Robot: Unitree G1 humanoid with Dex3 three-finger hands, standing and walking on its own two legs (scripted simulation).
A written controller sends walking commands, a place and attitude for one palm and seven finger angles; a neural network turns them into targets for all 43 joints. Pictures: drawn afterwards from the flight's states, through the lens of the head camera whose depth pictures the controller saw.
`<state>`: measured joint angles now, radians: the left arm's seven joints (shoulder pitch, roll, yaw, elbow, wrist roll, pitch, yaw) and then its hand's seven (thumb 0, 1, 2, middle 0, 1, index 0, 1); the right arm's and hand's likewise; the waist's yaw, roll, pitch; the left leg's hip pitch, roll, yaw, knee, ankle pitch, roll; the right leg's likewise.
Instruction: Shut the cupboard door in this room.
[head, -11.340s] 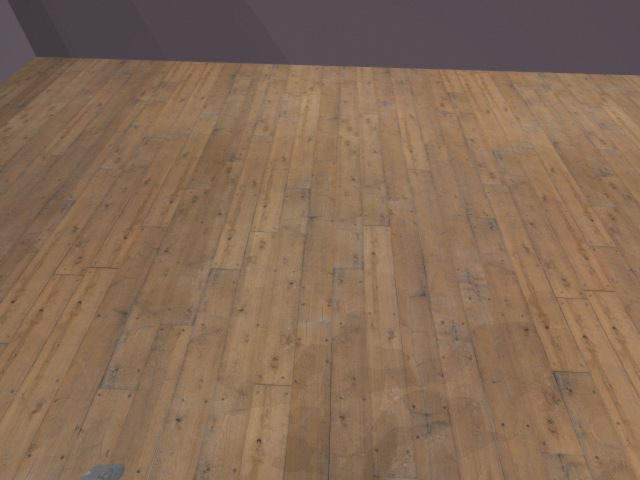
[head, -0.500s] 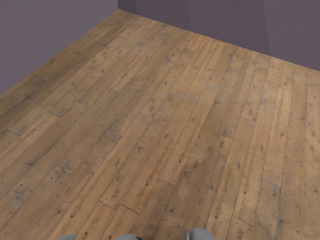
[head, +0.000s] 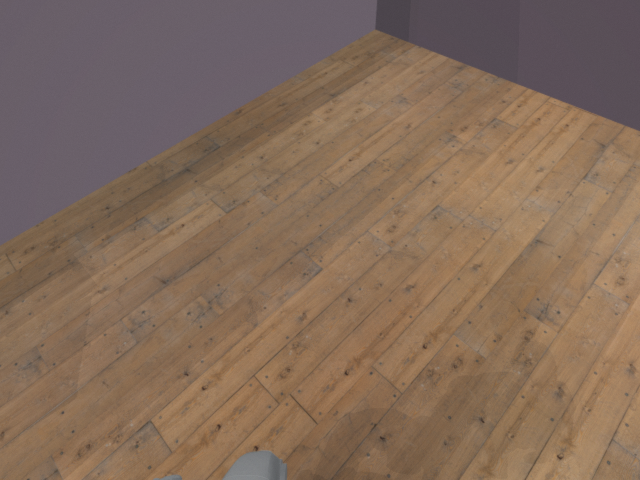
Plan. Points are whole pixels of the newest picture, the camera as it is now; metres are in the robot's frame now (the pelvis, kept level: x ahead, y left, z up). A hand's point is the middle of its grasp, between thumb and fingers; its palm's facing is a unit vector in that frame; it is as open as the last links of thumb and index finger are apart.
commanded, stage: walk to a spot facing it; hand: left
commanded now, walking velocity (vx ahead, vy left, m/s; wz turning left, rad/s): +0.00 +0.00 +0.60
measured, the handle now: out of the picture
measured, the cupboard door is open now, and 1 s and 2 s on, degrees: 56 56 56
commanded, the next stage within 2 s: none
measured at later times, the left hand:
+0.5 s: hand out of the picture +0.06 +0.27 -0.16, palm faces +0.31 -0.91 -0.27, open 7.4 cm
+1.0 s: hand out of the picture -0.08 +0.18 -0.17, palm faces +0.65 -0.72 -0.24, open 7.4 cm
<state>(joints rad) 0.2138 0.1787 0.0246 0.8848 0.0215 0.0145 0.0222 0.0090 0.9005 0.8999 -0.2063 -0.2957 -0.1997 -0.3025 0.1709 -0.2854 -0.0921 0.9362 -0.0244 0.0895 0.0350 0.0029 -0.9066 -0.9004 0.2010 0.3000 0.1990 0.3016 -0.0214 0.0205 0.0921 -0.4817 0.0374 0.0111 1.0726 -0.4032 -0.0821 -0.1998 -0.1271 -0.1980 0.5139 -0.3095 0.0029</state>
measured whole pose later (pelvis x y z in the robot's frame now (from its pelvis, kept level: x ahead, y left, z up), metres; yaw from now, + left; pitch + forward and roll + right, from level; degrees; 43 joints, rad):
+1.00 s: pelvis +0.10 +0.08 -0.01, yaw +38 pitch +1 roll +0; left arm 0.43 0.20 0.04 1.04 0.03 -0.05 0.01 0.01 0.90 0.90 -0.20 -0.30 -0.20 -0.30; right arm 0.11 -0.25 -0.05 0.95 -0.03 0.05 0.07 0.01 -0.91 -0.90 0.20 0.30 0.20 0.30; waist 0.05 0.00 0.10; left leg -0.51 0.08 0.12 0.76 -0.29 0.00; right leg 0.05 -0.16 -0.35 0.39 -0.40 0.10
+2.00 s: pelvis +0.36 +0.38 -0.01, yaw +58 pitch -2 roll -3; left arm 0.42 0.19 0.05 1.14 0.03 -0.06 0.01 0.01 0.92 0.90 -0.20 -0.30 -0.20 -0.30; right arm 0.17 -0.20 -0.06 1.01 -0.03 -0.01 0.05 0.00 -0.91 -0.90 0.20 0.30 0.20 0.30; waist 0.05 0.00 0.04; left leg -0.45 0.11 0.11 0.68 -0.23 0.01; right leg -0.03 -0.11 -0.28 0.43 -0.34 0.07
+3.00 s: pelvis +0.48 +0.62 -0.02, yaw +71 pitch -2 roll -2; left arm 0.16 0.23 0.07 0.96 0.03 0.02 0.03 0.00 0.91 0.90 -0.21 -0.30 -0.20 -0.30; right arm 0.17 -0.25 -0.08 0.94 -0.02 0.04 0.02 0.00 -0.91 -0.90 0.20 0.30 0.20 0.30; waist -0.01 -0.02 0.06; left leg -0.37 0.09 0.10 0.76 -0.37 -0.05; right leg -0.28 -0.19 -0.33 0.63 -0.28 0.03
